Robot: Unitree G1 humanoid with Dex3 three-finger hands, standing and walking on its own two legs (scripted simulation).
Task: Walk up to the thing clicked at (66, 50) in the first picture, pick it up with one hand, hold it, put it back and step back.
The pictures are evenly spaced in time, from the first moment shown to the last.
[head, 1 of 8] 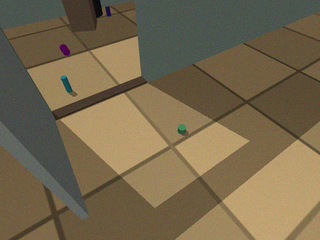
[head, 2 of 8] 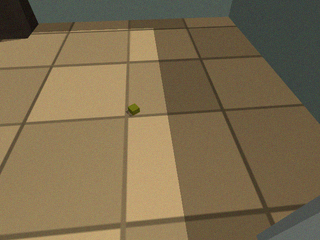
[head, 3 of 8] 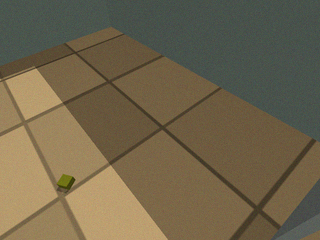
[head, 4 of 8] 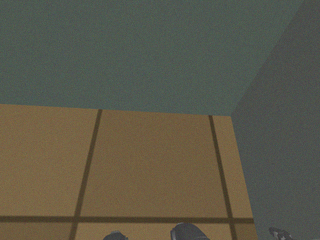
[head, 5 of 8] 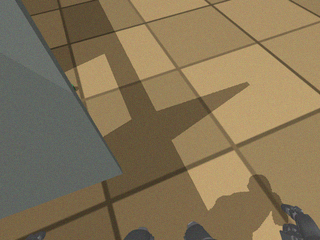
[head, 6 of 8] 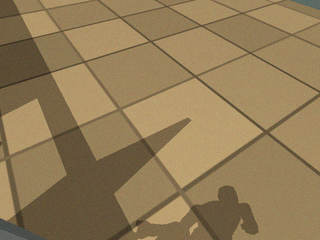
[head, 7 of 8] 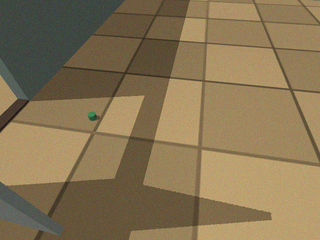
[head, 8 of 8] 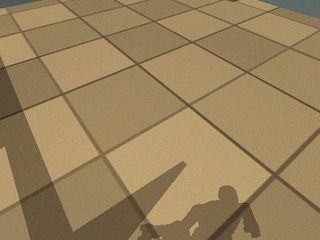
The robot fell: no
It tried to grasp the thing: no
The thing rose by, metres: 0.00
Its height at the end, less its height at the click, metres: +0.00
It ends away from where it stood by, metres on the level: 0.00
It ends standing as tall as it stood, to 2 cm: yes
